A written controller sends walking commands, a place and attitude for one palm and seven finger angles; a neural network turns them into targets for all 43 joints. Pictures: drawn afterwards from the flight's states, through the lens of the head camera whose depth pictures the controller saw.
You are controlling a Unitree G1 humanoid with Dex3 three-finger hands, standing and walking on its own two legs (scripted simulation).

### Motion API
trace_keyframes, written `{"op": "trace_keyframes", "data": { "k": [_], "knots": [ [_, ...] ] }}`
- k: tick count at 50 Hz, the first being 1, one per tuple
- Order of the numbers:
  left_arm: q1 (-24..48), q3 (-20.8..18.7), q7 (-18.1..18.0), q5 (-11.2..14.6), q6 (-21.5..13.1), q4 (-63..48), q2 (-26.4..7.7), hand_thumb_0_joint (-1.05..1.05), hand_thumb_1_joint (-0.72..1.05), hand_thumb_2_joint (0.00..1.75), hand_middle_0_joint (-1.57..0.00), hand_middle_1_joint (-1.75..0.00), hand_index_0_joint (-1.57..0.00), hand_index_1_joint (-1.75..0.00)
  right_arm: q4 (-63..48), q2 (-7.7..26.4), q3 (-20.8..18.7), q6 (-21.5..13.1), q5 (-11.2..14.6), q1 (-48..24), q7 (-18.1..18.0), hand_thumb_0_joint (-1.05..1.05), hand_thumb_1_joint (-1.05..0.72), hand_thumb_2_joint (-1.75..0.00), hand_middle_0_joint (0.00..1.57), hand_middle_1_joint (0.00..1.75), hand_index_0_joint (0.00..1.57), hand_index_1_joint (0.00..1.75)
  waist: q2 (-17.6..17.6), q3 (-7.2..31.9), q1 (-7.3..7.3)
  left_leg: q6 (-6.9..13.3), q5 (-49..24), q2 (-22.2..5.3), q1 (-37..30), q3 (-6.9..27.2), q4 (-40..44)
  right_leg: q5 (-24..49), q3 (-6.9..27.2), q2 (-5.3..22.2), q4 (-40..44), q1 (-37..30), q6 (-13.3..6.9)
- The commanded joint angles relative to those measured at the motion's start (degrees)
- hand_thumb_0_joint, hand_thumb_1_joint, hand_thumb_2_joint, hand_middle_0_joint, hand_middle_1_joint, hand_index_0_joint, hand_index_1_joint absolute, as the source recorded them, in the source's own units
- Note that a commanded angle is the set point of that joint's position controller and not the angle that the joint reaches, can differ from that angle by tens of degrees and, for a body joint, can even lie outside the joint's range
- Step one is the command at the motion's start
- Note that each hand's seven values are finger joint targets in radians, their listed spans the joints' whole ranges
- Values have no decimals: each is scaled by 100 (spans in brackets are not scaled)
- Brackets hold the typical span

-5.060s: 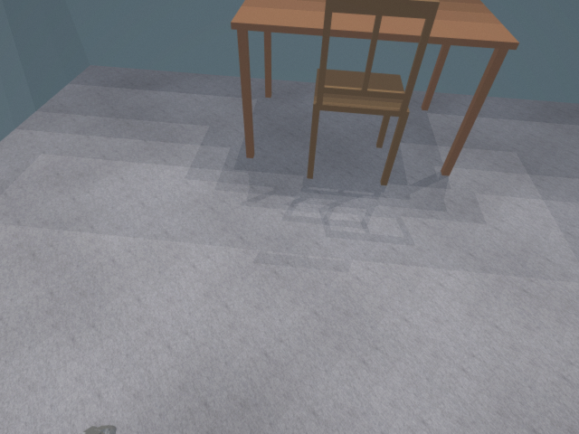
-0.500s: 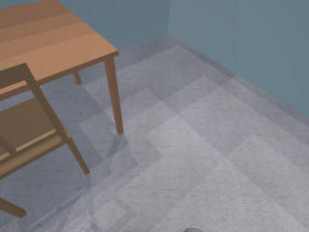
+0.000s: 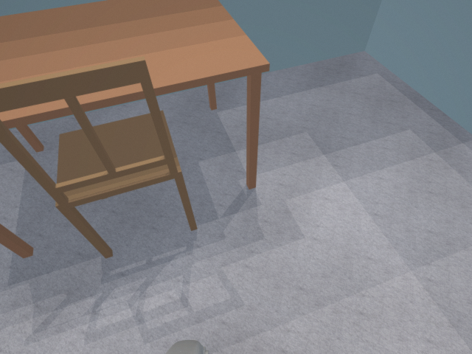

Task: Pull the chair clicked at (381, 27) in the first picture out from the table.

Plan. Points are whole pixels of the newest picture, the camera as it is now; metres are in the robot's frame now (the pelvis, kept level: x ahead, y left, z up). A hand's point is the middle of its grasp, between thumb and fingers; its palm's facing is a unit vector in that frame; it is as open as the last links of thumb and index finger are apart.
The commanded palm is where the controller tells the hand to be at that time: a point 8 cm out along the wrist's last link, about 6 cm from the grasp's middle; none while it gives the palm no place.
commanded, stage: turn to face it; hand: left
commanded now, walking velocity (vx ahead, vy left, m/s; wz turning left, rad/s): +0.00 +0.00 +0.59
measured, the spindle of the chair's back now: (93, 138) +0.66 +0.46 -0.10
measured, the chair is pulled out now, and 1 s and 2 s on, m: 0.00 0.00 0.00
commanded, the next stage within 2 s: take the last steps up to it in 0.60 s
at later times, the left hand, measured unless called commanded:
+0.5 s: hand out of the picture +0.04 +0.26 -0.16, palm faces +0.23 -0.93 -0.28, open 7.4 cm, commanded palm none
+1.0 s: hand out of the picture -0.07 +0.18 -0.16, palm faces +0.42 -0.88 -0.23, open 7.3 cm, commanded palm none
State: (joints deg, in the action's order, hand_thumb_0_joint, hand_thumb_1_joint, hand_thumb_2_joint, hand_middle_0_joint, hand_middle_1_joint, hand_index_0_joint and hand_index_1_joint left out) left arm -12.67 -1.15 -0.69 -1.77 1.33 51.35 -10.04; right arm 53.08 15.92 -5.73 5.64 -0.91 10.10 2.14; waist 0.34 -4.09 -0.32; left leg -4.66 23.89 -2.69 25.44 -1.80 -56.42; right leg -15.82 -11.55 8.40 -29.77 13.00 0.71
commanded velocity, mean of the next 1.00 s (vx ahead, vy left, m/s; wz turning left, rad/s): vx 0.10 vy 0.00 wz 0.25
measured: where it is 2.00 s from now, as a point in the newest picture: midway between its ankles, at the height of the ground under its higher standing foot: (222, 323)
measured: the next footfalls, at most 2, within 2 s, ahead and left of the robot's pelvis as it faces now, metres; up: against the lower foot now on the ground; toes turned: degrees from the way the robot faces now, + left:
left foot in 0.12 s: +0.00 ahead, +0.14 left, +0.00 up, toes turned +10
right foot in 0.58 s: +0.06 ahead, -0.08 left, +0.00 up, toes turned +11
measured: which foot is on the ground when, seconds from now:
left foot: up 0.00-0.10, down 0.12-0.58, up 0.60-1.00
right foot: down 0.00-0.12, up 0.14-0.56, down 0.58-1.00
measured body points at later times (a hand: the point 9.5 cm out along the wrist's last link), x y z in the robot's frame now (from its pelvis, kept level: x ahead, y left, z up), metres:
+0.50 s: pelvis +0.00 +0.03 +0.00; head +0.03 +0.03 +0.45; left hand +0.03 +0.31 -0.14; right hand +0.12 -0.19 -0.15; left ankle -0.04 +0.14 -0.74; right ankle +0.02 -0.11 -0.70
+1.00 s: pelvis +0.02 +0.01 +0.01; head +0.03 +0.00 +0.46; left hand -0.09 +0.22 -0.14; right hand +0.17 -0.20 -0.15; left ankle -0.05 +0.14 -0.70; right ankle +0.02 -0.09 -0.74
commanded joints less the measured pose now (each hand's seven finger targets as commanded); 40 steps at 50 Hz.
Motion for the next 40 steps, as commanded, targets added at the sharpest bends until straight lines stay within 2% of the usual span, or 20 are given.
{"op": "trace_keyframes", "data": {
  "k": [1,4,5,6,7,8,11,13,19,22,25,27,28,29,30,31,32,33,35,40],
  "knots": [
    [-328,-455,-104,-5,-103,-298,-1550,0,90,90,-20,-30,-20,-30,-670,216,91,-269,25,-591,-12,0,-90,-90,20,30,20,30,-1300,563,336,79,275,108,-12,-384,1093,2338,857,1345,689,-872,-758],
    [-223,-488,-81,48,-53,-263,-1550,0,90,90,-20,-30,-20,-30,-554,345,86,-362,28,-54,-48,0,-90,-90,20,30,20,30,-1183,939,78,202,-658,174,-1028,-476,2658,2488,363,1208,-159,-761,-357],
    [-215,-473,-64,103,-21,-293,-1427,0,90,90,-20,-30,-20,-30,-472,596,14,-413,17,256,-50,0,-90,-90,20,30,20,30,-499,1127,-115,305,-1566,-28,-1961,-160,3342,1908,165,1029,-877,-101,-64],
    [-161,-416,-19,152,8,-509,-1059,0,90,90,-20,-30,-20,-30,-465,1282,-146,-478,-22,544,-95,0,-90,-90,20,30,20,30,1326,1242,-320,936,-3401,-1531,-2965,1835,3581,-612,-30,255,-2125,1619,425],
    [332,-278,-32,94,59,-730,-899,0,90,90,-20,-30,-20,-30,-370,1642,-208,-429,24,918,-139,0,-90,-90,20,30,20,30,1735,1129,-526,1485,-4823,-2203,-2842,2352,3552,-2277,487,-27,-2965,2236,506],
    [471,-319,-39,77,84,-762,-996,0,90,90,-20,-30,-20,-30,-314,1497,-169,-414,-25,907,-155,0,-90,-90,20,30,20,30,1159,958,-490,1729,-4366,-2218,-2445,2032,3491,-2052,804,57,-3411,2191,411],
    [406,-368,-10,91,98,-419,-1007,0,90,90,-20,-30,-20,-30,-483,937,11,-461,-29,45,-270,0,-90,-90,20,30,20,30,1169,482,-149,1345,-3972,-1218,-1804,1315,3563,-964,1073,-48,-3713,2054,444],
    [195,-368,22,99,76,-299,-994,0,90,90,-20,-30,-20,-30,-512,828,57,-501,-16,-17,-282,0,-90,-90,20,30,20,30,885,580,-59,1285,-4076,-1017,-1921,1117,3556,-715,1015,-153,-3611,1897,471],
    [403,-306,-26,124,90,-364,-903,0,90,90,-20,-30,-20,-30,-393,820,51,-466,-35,289,-284,0,-90,-90,20,30,20,30,651,603,-181,1505,-3822,-1070,-2178,1501,3604,-855,1040,-351,-2606,1666,488],
    [492,-268,-41,132,69,-413,-841,0,90,90,-20,-30,-20,-30,-359,799,52,-434,-58,311,-273,0,-90,-90,20,30,20,30,800,567,-200,1526,-3622,-1042,-1969,1673,3578,-983,1012,-473,-1939,1262,417],
    [201,-251,-69,170,5,-339,-773,0,90,90,-20,-30,-20,-30,-366,772,54,-422,-65,146,-271,0,-90,-90,20,30,20,30,917,637,-57,1451,-3952,-965,-1728,1770,3313,-749,945,-643,-973,570,324],
    [-174,-272,-87,164,-87,-214,-854,0,90,90,-20,-30,-20,-30,-344,694,67,-422,-13,63,-254,0,-90,-90,20,30,20,30,599,762,152,1140,-3410,-699,-1310,1630,2919,367,918,-629,388,-350,290],
    [-315,-306,-112,125,-169,-178,-1071,0,90,90,-20,-30,-20,-30,-314,456,94,-443,38,167,-228,0,-90,-90,20,30,20,30,13,854,188,794,-2450,-364,-760,1333,2430,1056,1358,-141,992,-1105,197],
    [-363,-408,-158,41,-234,-158,-1589,0,90,90,-20,-30,-20,-30,-403,57,183,-444,76,270,-206,0,-90,-90,20,30,20,30,-1607,865,163,353,-128,440,336,470,1381,2106,2813,1281,1168,-1664,-339],
    [-451,-394,-140,68,-202,-222,-1724,0,90,90,-20,-30,-20,-30,-506,276,121,-378,53,86,-239,0,-90,-90,20,30,20,30,-1464,801,300,336,1137,453,216,560,391,2625,3013,1929,1220,-897,-928],
    [-209,-361,-157,77,-189,-245,-1459,0,90,90,-20,-30,-20,-30,-394,291,82,-300,19,15,-231,0,-90,-90,20,30,20,30,-1064,547,187,360,864,348,169,741,-289,2262,2607,1580,1289,-449,-1048],
    [47,-375,-185,80,-173,-276,-1338,0,90,90,-20,-30,-20,-30,-290,270,68,-247,2,121,-220,0,-90,-90,20,30,20,30,-1350,405,76,347,697,297,298,707,-652,2061,2434,1412,1352,-309,-1000],
    [215,-328,-167,93,-169,-312,-1188,0,90,90,-20,-30,-20,-30,-156,281,70,-238,-8,160,-196,0,-90,-90,20,30,20,30,-984,233,16,298,358,238,320,607,-957,1971,2127,1131,1291,-262,-931],
    [238,-269,-141,93,-216,-300,-1008,0,90,90,-20,-30,-20,-30,-8,161,95,-245,-9,325,-166,0,-90,-90,20,30,20,30,-809,263,-67,217,-37,197,319,475,-954,2349,1530,825,1152,-379,-803],
    [-558,-256,-78,61,-348,100,-928,0,90,90,-20,-30,-20,-30,46,72,133,-327,-74,96,-97,0,-90,-90,20,30,20,30,-971,238,229,185,-398,11,564,206,-288,776,1544,797,1639,-973,-717]
  ]
}}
